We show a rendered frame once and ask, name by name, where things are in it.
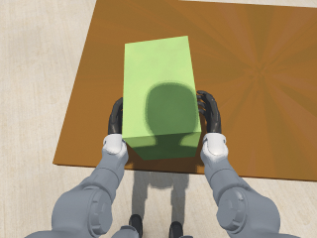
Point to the robot left foot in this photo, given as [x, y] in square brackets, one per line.
[136, 222]

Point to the right robot hand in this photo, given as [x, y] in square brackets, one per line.
[211, 112]

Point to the left robot shin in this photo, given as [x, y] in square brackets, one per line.
[128, 227]

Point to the right robot upper arm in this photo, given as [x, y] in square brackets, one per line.
[245, 214]

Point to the left robot hand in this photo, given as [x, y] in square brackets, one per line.
[116, 120]

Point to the table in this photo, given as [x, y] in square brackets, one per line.
[258, 61]

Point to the left robot forearm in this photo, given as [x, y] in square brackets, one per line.
[110, 171]

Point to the left robot upper arm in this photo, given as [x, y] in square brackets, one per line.
[85, 213]

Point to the right robot forearm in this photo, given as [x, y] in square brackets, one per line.
[217, 169]

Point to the carton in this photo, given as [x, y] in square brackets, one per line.
[160, 110]

